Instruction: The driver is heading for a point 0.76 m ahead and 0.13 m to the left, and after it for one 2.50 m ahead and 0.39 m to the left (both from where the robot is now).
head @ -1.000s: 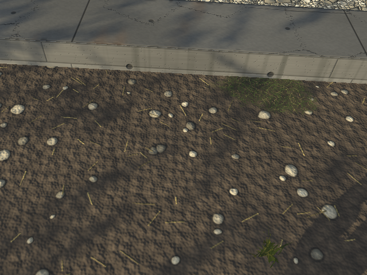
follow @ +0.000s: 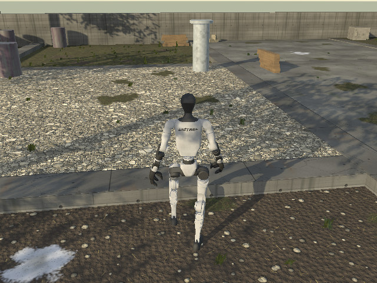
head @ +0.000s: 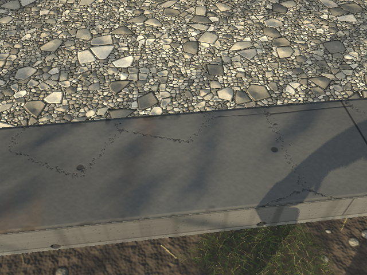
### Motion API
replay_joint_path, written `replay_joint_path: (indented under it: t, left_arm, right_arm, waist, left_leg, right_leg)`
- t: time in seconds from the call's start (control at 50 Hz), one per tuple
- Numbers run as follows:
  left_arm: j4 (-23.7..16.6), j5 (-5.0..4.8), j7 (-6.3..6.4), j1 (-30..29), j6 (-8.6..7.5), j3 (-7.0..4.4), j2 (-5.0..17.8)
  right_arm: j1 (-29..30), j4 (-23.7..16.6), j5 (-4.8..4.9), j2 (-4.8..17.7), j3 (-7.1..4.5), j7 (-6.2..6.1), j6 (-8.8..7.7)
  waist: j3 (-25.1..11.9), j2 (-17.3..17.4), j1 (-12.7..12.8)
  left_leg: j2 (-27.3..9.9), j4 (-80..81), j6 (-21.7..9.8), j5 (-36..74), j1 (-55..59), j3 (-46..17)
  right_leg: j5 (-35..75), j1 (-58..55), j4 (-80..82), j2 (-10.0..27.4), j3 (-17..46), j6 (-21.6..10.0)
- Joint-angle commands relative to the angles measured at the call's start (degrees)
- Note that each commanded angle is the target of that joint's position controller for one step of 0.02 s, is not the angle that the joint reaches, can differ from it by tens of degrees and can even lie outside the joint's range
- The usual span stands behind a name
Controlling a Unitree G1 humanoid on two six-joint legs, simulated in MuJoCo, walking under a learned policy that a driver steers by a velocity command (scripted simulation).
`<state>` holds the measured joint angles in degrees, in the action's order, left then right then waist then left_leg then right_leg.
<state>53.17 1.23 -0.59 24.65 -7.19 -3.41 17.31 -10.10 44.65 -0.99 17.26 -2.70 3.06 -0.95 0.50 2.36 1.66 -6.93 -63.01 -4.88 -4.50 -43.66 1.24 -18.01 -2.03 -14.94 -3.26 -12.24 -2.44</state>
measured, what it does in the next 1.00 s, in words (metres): climbs: left foot, then right foot 0.16 m higher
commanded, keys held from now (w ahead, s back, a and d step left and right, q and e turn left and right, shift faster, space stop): w+q+shift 0.34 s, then w+shift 0.24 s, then w+e+shift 0.42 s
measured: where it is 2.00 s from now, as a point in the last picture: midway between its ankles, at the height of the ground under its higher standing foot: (174, 28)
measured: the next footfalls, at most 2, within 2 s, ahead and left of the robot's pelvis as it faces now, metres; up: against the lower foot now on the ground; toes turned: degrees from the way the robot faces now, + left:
left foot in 0.18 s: +0.37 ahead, +0.07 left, +0.00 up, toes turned +14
right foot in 0.68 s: +0.89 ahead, +0.06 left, +0.16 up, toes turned +28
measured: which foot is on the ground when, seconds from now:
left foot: up 0.00-0.16, down 0.18-0.68, up 0.70-1.00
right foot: down 0.00-0.18, up 0.20-0.66, down 0.68-1.00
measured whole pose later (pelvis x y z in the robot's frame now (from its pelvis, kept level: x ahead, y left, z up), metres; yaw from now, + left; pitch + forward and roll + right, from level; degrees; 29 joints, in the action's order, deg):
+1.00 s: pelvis +0.95 +0.14 +0.16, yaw +14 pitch +4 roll +0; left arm 53.0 -0.6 -0.2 33.3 -4.4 -3.4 13.5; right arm 7.5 25.0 -2.1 8.5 4.0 1.7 -5.0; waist -1.7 -0.4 6.4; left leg -1.9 -49.9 -0.3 -2.8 -48.4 -1.3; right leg -17.5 1.9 -17.5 -9.4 12.9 -8.1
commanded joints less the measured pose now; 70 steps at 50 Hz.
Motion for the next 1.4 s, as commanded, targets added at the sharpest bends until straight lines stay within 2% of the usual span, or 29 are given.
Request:
replay_joint_path:
  t: [0.02,0.08,0.14,0.18,0.2,0.22,0.26,0.32,0.4,0.46,0.52,0.58,0.6,0.62,0.64,0.66,0.68,0.7,0.72,0.78,0.82,0.9,1.0,1.08,1.12,1.14,1.2,1.28,1.4]
  left_arm:
    - [-4.4,-0.37,-0.05,-8.1,-2.13,0.30,2.2]
    - [-3.9,-0.97,1.22,-4.8,-1.82,-0.10,6.3]
    - [-6.0,0.16,2.85,-7.4,1.35,-1.66,11.8]
    - [-6.6,1.64,1.60,-10.4,2.69,-1.20,8.5]
    - [-12.0,1.58,0.93,-5.4,1.50,0.95,0.6]
    - [-15.6,1.33,1.18,-8.4,-0.18,1.79,2.5]
    - [-16.0,1.42,1.00,-13.9,-1.28,1.85,5.1]
    - [-16.7,3.66,1.09,-13.6,2.21,2.84,3.5]
    - [-20.7,2.69,0.17,-19.5,3.64,4.88,-1.5]
    - [-24.8,3.94,1.72,-28.0,4.06,3.85,-0.6]
    - [-36.8,2.84,2.94,-57.7,1.76,5.65,-5.6]
    - [-44.4,1.97,1.62,-62.1,1.35,9.41,-11.4]
    - [-41.2,2.49,0.53,-48.1,2.83,9.30,-9.3]
    - [-34.0,2.83,-0.39,-30.0,3.64,6.96,-4.1]
    - [-26.6,1.12,-0.27,-11.8,4.98,3.62,0.3]
    - [-24.7,-0.30,1.34,1.4,6.43,0.95,3.3]
    - [-19.5,0.93,1.90,11.9,7.21,-2.05,9.4]
    - [-13.9,1.54,0.51,8.6,6.84,-1.83,13.2]
    - [-14.4,-1.72,1.41,-0.1,6.84,-2.05,12.2]
    - [-10.2,-2.38,0.83,-12.0,4.90,-0.06,-0.5]
    - [-3.6,-0.87,0.30,-5.8,3.11,-0.04,-2.5]
    - [-6.0,-0.60,0.02,-8.2,1.41,-0.04,0.6]
    - [-7.2,-2.29,0.61,0.1,1.23,-2.80,6.8]
    - [-7.0,-1.41,0.52,2.7,1.65,-3.79,8.8]
    - [-11.0,-1.03,0.05,-0.8,0.89,-2.63,3.1]
    - [-13.6,-4.13,0.61,5.0,1.56,-0.78,-0.7]
    - [-14.0,-0.17,0.13,-9.1,4.06,-1.63,4.8]
    - [-19.6,1.14,-2.11,-14.9,6.21,0.39,-1.0]
    - [-24.5,1.02,-4.75,-25.4,5.44,2.67,-0.3]
  right_arm:
    - [4.7,-4.9,0.38,-0.8,1.15,1.61,-0.60]
    - [7.4,-5.3,-0.22,0.8,1.05,2.11,-1.12]
    - [-11.2,-0.2,0.08,6.3,-1.01,0.87,-1.09]
    - [-23.2,3.9,0.41,10.9,-3.90,-1.61,-0.91]
    - [-16.0,2.1,-1.41,17.9,-5.33,-2.04,0.24]
    - [-15.6,-0.6,-0.86,19.1,-6.06,-2.06,0.55]
    - [-11.6,-0.1,-0.16,12.5,-4.78,-2.63,0.07]
    - [-8.3,-1.2,0.61,8.5,-3.02,-3.19,-2.22]
    - [-10.3,-1.0,0.75,8.4,-2.80,-3.68,-3.60]
    - [-24.0,1.5,0.11,9.3,-3.20,-4.61,-4.16]
    - [-51.1,10.9,-4.69,7.7,-3.29,-7.38,-5.27]
    - [-36.5,10.9,-2.31,4.8,-2.01,-7.91,-5.46]
    - [-20.9,5.4,-0.95,6.2,-1.81,-6.79,-4.86]
    - [-9.2,0.8,2.80,6.7,-1.33,-4.76,-5.27]
    - [-8.3,-1.0,5.24,16.8,-3.68,-2.83,-6.67]
    - [-5.9,-0.1,5.75,22.8,-5.97,-2.07,-8.33]
    - [-2.5,1.3,5.36,21.2,-7.38,-1.93,-9.12]
    - [-1.8,0.6,1.72,4.6,-3.23,-0.86,-9.98]
    - [-17.2,-4.6,-1.21,-1.2,-1.29,0.03,-10.01]
    - [-10.0,-8.2,-4.46,-3.5,1.13,-0.57,-6.29]
    - [-0.2,-14.2,-5.13,-9.5,3.92,-2.29,-3.89]
    - [10.3,-19.7,-1.43,0.2,3.38,-3.66,-3.54]
    - [15.0,-18.9,-0.26,-3.4,4.37,-0.82,-3.53]
    - [7.5,-16.7,-0.07,2.3,1.43,-3.46,-4.83]
    - [-12.5,-13.1,-1.91,9.4,-1.68,-6.01,-5.53]
    - [-9.7,-12.8,-3.53,11.4,-1.98,-5.57,-5.75]
    - [-5.3,-11.0,-2.55,0.1,-0.46,-3.92,-5.91]
    - [-12.2,-3.0,-0.93,-0.1,-0.19,-3.42,-7.22]
    - [-10.6,0.3,0.00,4.5,-0.37,-2.51,-7.43]
  waist:
    - [7.3,-4.1,-3.6]
    - [5.3,-3.9,-3.6]
    - [-6.2,-9.2,-13.7]
    - [-7.5,-1.2,-17.3]
    - [-8.4,15.0,-5.9]
    - [-17.7,7.0,-8.4]
    - [-2.9,-7.2,-4.6]
    - [1.2,-8.8,0.6]
    - [-0.5,-1.3,-0.5]
    - [-1.1,-0.6,-7.2]
    - [4.0,5.3,-23.0]
    - [7.6,-1.4,-10.0]
    - [2.9,-7.1,-0.1]
    - [-7.7,-11.6,7.2]
    - [-24.7,-5.2,13.9]
    - [-28.8,4.6,21.8]
    - [-28.4,-1.9,27.0]
    - [-20.6,-21.2,18.5]
    - [-25.5,-31.7,3.7]
    - [-3.0,-6.6,-5.3]
    - [2.1,-6.5,-5.1]
    - [8.0,1.4,-5.8]
    - [-1.7,-0.7,-0.1]
    - [-10.0,-6.9,-3.9]
    - [-21.6,0.9,-10.4]
    - [-28.8,17.2,-6.0]
    - [-7.7,-4.5,-6.7]
    - [-0.1,1.2,-2.5]
    - [7.3,-0.5,-0.7]
  left_leg:
    - [1.0,12.7,-1.3,10.7,7.8,4.1]
    - [7.1,22.9,-3.6,14.7,14.8,10.4]
    - [12.9,22.5,-6.5,3.6,33.5,10.2]
    - [10.5,27.3,-10.7,-5.1,50.0,1.2]
    - [-2.2,28.8,-21.0,2.3,62.9,-26.8]
    - [-7.0,42.6,-25.2,-14.0,67.3,-44.7]
    - [-5.8,51.4,-18.4,-18.1,49.0,-41.2]
    - [1.1,51.5,-16.3,4.1,30.2,-27.1]
    - [5.6,50.1,-13.7,21.4,28.8,-18.1]
    - [-2.0,40.8,-16.1,24.3,60.0,-29.8]
    - [-10.5,32.0,-15.3,42.7,94.9,-34.4]
    - [-9.0,56.5,-4.7,29.9,58.1,-22.4]
    - [-5.4,64.4,-3.6,33.5,36.6,-14.2]
    - [1.1,61.8,-4.7,59.3,12.5,-6.0]
    - [0.4,48.4,-6.8,82.1,10.5,-7.0]
    - [-1.8,30.8,-4.6,94.5,15.3,-8.6]
    - [3.1,-0.4,-1.8,73.4,20.4,-11.3]
    - [21.0,-34.1,0.7,-11.6,14.0,-12.9]
    - [21.9,-43.6,-1.1,-14.5,3.5,-19.1]
    - [12.2,-47.9,0.9,-13.5,-3.9,-8.2]
    - [10.2,-56.7,-1.1,-22.4,-11.7,-7.8]
    - [3.5,-6.9,4.7,-13.1,4.6,-1.3]
    - [9.0,24.3,4.8,9.1,24.7,0.6]
    - [10.9,37.1,3.5,-1.1,36.8,-0.7]
    - [-7.2,34.3,-0.9,-18.0,63.6,-14.5]
    - [-22.4,39.1,-9.2,-22.8,77.6,-44.6]
    - [-14.3,46.4,-8.0,-18.5,52.8,-30.0]
    - [-9.3,49.8,-3.3,1.7,44.3,-14.3]
    - [-4.0,63.0,-1.1,18.1,27.6,5.1]
  right_leg:
    - [30.5,13.1,11.0,10.7,-2.4,-0.9]
    - [59.6,4.6,5.8,12.6,-4.4,1.1]
    - [82.1,0.4,-20.9,15.7,-2.8,1.5]
    - [31.8,16.4,-60.2,8.2,-1.2,0.7]
    - [-11.8,43.8,-83.7,-0.8,3.3,4.6]
    - [-8.7,51.0,-84.7,0.8,15.9,3.2]
    - [-0.3,49.3,-70.8,6.8,17.1,2.5]
    - [-1.6,38.4,-60.4,10.1,16.4,5.7]
    - [4.3,38.0,-52.0,10.4,10.2,5.4]
    - [-12.3,80.3,-91.1,10.2,13.7,2.5]
    - [-48.7,132.1,-118.3,6.7,18.6,-0.5]
    - [-46.1,101.0,-92.2,8.3,17.9,-5.4]
    - [-26.8,68.7,-76.3,7.5,13.7,-6.1]
    - [-1.1,23.2,-67.3,1.4,4.1,-5.3]
    - [10.0,-5.7,-69.3,-3.0,4.1,-3.6]
    - [3.8,-12.5,-59.8,-1.5,8.1,-3.5]
    - [-3.9,-10.2,-46.7,-1.0,14.8,-8.4]
    - [13.7,-0.7,-40.7,3.7,32.3,-12.6]
    - [22.4,-1.9,-14.7,12.0,65.6,-14.0]
    - [-15.8,20.6,-6.1,7.3,64.6,-14.8]
    - [-16.5,30.1,-8.5,4.3,51.3,-13.9]
    - [5.7,43.8,5.4,0.2,35.9,-14.1]
    - [28.8,21.8,7.8,1.6,33.2,-10.5]
    - [54.5,7.0,-18.9,3.2,35.2,-5.2]
    - [18.2,23.4,-45.0,0.9,30.1,-5.4]
    - [-11.6,42.5,-61.5,-4.2,22.5,-2.9]
    - [1.3,49.2,-64.2,4.5,17.7,-3.5]
    - [-1.9,52.8,-60.0,7.4,18.1,-3.0]
    - [18.1,33.2,-31.3,4.6,8.7,-3.5]
Keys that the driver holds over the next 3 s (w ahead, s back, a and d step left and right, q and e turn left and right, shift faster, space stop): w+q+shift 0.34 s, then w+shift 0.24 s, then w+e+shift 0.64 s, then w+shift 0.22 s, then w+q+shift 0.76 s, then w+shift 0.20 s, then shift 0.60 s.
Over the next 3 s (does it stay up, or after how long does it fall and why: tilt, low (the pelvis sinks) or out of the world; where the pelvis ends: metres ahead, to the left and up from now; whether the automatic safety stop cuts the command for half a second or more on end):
stays up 2.59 0.42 0.16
